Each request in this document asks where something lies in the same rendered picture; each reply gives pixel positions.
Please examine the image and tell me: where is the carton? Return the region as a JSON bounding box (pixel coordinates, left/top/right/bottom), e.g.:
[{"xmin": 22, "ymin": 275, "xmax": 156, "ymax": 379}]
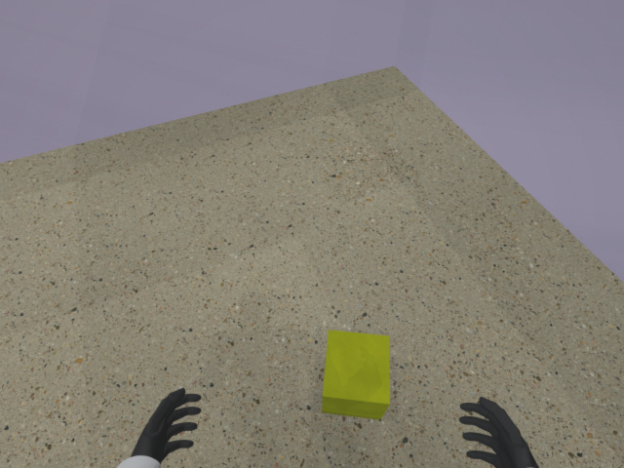
[{"xmin": 322, "ymin": 330, "xmax": 390, "ymax": 419}]

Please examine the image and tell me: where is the left robot hand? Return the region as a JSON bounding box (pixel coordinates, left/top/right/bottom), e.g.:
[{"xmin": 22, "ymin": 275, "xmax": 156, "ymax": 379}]
[{"xmin": 131, "ymin": 388, "xmax": 201, "ymax": 464}]

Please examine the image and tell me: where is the right robot hand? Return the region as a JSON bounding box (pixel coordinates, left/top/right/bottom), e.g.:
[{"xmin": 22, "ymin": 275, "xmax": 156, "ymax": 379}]
[{"xmin": 459, "ymin": 397, "xmax": 539, "ymax": 468}]

